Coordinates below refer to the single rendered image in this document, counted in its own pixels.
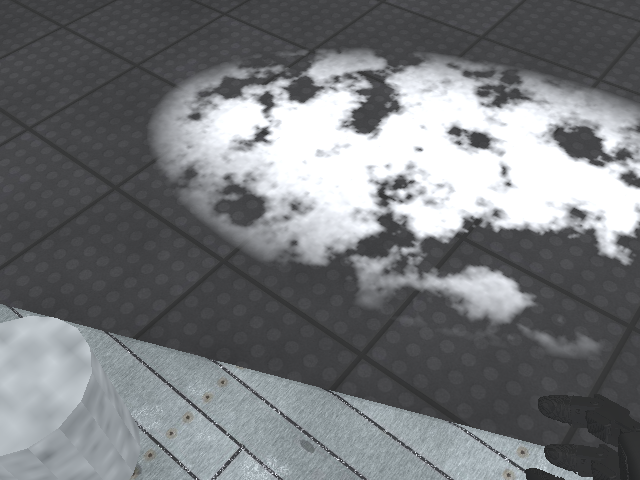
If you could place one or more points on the right robot hand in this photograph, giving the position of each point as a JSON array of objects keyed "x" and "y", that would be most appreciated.
[{"x": 604, "y": 419}]

